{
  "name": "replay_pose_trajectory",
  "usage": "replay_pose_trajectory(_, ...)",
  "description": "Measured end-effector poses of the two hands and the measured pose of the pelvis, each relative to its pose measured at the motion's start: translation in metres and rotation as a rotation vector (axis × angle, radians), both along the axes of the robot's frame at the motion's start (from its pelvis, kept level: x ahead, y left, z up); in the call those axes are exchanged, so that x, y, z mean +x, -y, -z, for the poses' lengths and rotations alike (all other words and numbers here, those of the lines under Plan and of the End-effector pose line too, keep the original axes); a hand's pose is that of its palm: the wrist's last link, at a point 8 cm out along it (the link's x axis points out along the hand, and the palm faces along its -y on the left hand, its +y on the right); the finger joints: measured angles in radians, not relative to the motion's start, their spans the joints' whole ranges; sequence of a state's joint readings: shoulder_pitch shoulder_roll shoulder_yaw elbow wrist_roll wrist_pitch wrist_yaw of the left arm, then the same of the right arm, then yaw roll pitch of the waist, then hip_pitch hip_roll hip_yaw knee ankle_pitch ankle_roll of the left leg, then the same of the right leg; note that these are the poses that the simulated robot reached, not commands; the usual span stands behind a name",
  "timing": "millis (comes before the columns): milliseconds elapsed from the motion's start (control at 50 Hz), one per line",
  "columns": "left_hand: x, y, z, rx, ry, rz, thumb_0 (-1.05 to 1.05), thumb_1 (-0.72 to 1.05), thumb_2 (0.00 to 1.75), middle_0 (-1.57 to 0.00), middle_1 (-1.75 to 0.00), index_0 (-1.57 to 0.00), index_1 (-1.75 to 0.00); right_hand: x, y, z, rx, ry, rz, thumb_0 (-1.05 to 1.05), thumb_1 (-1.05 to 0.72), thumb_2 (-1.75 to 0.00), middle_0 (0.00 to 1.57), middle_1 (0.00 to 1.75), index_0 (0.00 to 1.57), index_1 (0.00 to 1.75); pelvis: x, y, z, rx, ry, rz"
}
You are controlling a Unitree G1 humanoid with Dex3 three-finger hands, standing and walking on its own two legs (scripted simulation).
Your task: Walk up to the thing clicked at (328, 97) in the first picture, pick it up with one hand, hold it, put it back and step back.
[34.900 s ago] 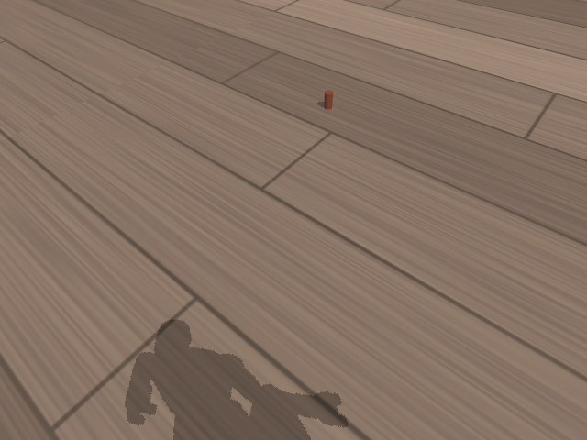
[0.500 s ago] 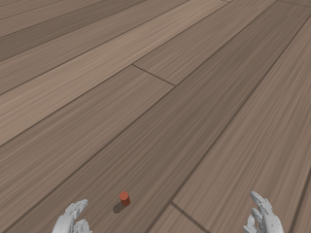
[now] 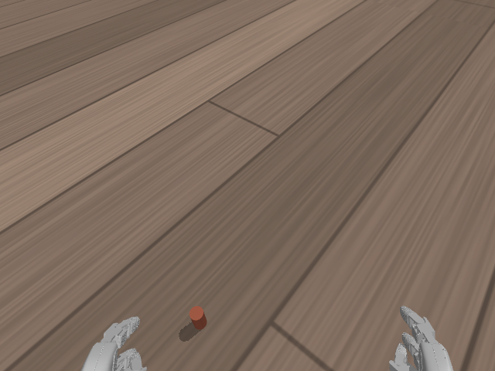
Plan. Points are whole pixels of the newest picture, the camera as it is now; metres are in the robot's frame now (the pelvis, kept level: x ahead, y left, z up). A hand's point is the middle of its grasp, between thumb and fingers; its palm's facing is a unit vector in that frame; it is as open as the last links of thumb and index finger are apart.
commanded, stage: home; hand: left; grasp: from above
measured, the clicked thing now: (198, 318) +0.44 +0.21 -0.66
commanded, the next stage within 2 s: stand in 0.40 s
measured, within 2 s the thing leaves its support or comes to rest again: neither
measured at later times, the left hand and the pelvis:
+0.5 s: hand out of the picture +0.16 +0.18 -0.04, palm faces +0.05 -0.98 -0.21, open 7.4 cm; pelvis +0.00 +0.00 +0.00, yaw +0 degrees
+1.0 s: hand out of the picture +0.05 +0.24 -0.11, palm faces +0.05 -0.94 -0.32, open 7.4 cm; pelvis -0.01 +0.01 +0.05, yaw +1 degrees
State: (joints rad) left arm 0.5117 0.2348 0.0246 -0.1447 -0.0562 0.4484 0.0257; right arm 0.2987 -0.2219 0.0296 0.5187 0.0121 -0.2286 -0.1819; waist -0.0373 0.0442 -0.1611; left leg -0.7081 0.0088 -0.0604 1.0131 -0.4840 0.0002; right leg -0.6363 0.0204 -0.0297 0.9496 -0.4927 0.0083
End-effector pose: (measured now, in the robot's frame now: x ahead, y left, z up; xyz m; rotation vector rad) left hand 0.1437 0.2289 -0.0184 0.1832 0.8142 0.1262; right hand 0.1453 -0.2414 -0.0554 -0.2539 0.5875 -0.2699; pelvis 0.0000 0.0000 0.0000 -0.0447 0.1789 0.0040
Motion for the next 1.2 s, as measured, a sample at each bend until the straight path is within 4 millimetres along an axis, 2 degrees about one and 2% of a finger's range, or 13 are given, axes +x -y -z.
replay_pose_trajectory(500,-0.005,0.004,-0.001,0.004,0.007,-0.005,0.01,0.9,0.9,-0.2,-0.3,-0.2,-0.3,-0.003,0.004,0.0,0.006,0.002,-0.001,0.02,-0.9,-0.9,0.2,0.3,0.2,0.3,-0.004,0.004,0.0,0.002,0.008,-0.005)
replay_pose_trajectory(600,-0.003,-0.015,0.022,0.105,0.014,0.033,0.01,0.9,0.9,-0.2,-0.3,-0.2,-0.3,-0.016,0.01,0.018,-0.037,-0.267,-0.146,0.01,-0.9,-0.9,0.21,0.3,0.2,0.3,-0.014,0.004,-0.013,0.038,0.107,-0.003)
replay_pose_trajectory(660,-0.014,-0.028,0.032,0.125,-0.046,0.022,0.01,0.9,0.9,-0.2,-0.3,-0.2,-0.3,-0.029,0.018,0.02,-0.011,-0.36,-0.137,0.01,-0.9,-0.9,0.21,0.3,0.21,0.3,-0.015,0.003,-0.02,0.048,0.138,-0.001)
replay_pose_trajectory(760,-0.043,-0.047,0.043,0.132,-0.167,-0.03,0.01,0.9,0.9,-0.2,-0.3,-0.2,-0.3,-0.052,0.029,0.017,0.007,-0.452,-0.076,0.01,-0.9,-0.9,0.21,0.3,0.21,0.3,-0.013,-0.002,-0.031,0.047,0.169,0.001)
replay_pose_trajectory(880,-0.08,-0.057,0.051,0.119,-0.294,-0.081,0.01,0.9,0.9,-0.2,-0.3,-0.2,-0.3,-0.07,0.029,0.014,0.016,-0.53,-0.03,0.01,-0.9,-0.9,0.2,0.3,0.2,0.3,-0.009,-0.006,-0.042,0.041,0.202,-0.002)
replay_pose_trajectory(1040,-0.115,-0.056,0.051,0.096,-0.412,-0.117,0.01,0.9,0.9,-0.2,-0.3,-0.2,-0.3,-0.079,0.021,0.011,0.047,-0.584,-0.014,0.01,-0.9,-0.9,0.2,0.3,0.2,0.3,-0.01,-0.008,-0.056,0.041,0.23,-0.009)
replay_pose_trajectory(1200,-0.128,-0.057,0.046,0.1,-0.457,-0.135,0.01,0.9,0.9,-0.2,-0.3,-0.2,-0.3,-0.081,0.021,0.009,0.061,-0.604,-0.006,0.01,-0.9,-0.9,0.2,0.3,0.2,0.3,-0.011,-0.007,-0.062,0.043,0.25,-0.013)
